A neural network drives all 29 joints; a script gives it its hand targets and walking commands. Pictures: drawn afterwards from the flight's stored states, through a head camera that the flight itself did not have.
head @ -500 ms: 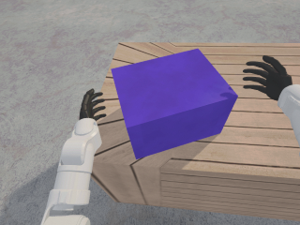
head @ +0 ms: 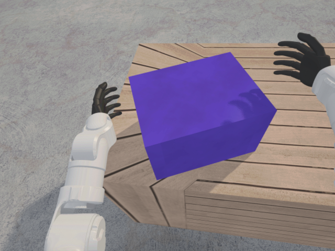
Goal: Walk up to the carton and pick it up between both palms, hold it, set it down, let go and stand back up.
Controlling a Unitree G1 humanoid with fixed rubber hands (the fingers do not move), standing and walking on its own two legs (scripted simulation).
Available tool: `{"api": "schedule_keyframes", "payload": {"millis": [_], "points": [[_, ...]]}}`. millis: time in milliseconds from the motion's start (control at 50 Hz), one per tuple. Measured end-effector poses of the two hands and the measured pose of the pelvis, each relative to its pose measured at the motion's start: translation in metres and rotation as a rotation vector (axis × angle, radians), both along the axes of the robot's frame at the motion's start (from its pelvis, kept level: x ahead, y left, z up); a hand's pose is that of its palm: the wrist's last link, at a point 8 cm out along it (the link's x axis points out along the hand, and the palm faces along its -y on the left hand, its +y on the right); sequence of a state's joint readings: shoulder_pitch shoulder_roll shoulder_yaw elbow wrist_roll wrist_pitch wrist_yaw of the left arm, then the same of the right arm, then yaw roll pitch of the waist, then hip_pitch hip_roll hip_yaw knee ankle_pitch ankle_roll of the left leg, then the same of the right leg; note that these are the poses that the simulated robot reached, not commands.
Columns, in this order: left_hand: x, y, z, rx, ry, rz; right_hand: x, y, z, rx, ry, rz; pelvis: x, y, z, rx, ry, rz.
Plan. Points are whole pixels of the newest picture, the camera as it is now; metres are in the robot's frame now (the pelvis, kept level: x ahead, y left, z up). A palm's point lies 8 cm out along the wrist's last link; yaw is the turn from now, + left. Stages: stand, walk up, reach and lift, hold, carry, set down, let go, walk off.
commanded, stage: reach and lift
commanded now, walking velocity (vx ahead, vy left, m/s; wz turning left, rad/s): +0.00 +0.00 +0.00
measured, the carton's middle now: (193, 115) +0.48 +0.00 -0.01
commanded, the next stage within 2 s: none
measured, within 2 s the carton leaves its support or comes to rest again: neither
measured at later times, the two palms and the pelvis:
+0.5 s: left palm (108, 118) +0.38 +0.21 +0.08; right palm (306, 75) +0.48 -0.25 +0.14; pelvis +0.00 +0.00 +0.00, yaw +0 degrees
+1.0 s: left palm (111, 129) +0.39 +0.23 +0.02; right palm (285, 93) +0.50 -0.24 +0.07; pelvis +0.00 +0.01 -0.01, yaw +0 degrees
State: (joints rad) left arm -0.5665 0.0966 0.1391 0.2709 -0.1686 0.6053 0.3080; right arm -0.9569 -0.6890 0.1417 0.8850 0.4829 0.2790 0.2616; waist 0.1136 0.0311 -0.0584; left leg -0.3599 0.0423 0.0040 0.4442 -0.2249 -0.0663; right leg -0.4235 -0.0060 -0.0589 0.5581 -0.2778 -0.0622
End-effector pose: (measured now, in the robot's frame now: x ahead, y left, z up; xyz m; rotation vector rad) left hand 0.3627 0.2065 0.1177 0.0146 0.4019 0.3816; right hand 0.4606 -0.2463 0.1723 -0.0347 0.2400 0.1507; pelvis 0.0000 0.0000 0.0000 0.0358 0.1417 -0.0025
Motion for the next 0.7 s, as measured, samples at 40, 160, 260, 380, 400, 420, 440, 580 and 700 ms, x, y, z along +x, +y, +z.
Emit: {"api": "schedule_keyframes", "payload": {"millis": [40,160,260,380,400,420,440,580,700], "points": [[0.004,0.000,0.002,-0.001,0.000,0.000,0.004,0.001,0.005,0.004,-0.009,-0.005,0.001,0.000,0.000,0.000,0.007,0.000],[0.018,-0.003,0.003,-0.008,0.009,-0.001,0.013,0.003,0.017,0.000,-0.016,-0.011,0.001,0.000,0.000,0.000,0.024,0.001],[0.022,-0.002,-0.002,-0.010,0.010,0.003,0.017,0.002,0.016,0.002,-0.007,-0.026,0.002,0.000,0.000,0.000,0.028,0.001],[0.022,0.000,-0.014,-0.015,0.011,0.004,0.016,-0.003,-0.005,-0.010,0.036,-0.038,0.001,0.000,-0.001,0.000,0.038,0.001],[0.022,0.000,-0.017,-0.015,0.011,0.005,0.016,-0.004,-0.009,-0.010,0.039,-0.039,0.001,0.000,-0.001,0.000,0.043,0.001],[0.022,0.001,-0.021,-0.015,0.011,0.005,0.016,-0.004,-0.013,-0.016,0.041,-0.036,0.001,0.000,-0.001,0.000,0.049,0.001],[0.022,0.001,-0.025,-0.016,0.014,0.005,0.016,-0.004,-0.016,-0.017,0.041,-0.034,0.000,0.000,-0.001,0.000,0.057,0.002],[0.021,0.006,-0.053,-0.017,0.018,0.007,0.017,-0.001,-0.046,-0.047,0.046,-0.021,-0.003,0.002,-0.003,-0.002,0.113,0.003],[0.021,0.014,-0.076,-0.016,0.016,0.022,0.022,0.004,-0.069,-0.058,0.046,-0.019,-0.002,0.005,-0.006,-0.008,0.190,0.003]]}}
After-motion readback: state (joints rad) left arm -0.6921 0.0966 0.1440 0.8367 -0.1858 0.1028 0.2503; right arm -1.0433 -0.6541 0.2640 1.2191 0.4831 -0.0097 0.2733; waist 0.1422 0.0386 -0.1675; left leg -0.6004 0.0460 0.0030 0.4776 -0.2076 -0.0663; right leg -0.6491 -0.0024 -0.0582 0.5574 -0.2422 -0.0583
